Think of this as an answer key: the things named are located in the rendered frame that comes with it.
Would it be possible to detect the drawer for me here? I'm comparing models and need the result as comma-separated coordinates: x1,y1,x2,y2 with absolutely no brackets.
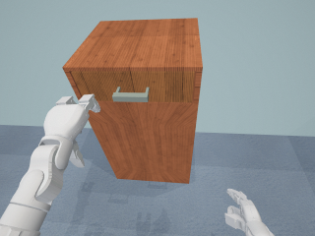
71,71,195,103

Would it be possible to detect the handle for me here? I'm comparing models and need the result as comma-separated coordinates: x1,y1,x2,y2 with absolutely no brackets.
112,87,150,102

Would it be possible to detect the robot right hand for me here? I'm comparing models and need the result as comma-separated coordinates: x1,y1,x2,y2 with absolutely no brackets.
224,189,262,233

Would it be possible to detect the robot right forearm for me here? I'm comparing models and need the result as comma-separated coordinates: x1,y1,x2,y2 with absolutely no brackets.
245,220,275,236

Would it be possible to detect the robot left forearm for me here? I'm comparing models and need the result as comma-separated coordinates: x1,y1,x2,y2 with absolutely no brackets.
0,135,74,236

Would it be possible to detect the robot left hand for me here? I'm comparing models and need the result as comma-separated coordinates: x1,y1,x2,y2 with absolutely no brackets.
43,94,101,168

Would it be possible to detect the cabinet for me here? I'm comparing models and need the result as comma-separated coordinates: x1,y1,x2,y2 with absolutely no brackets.
62,18,203,184

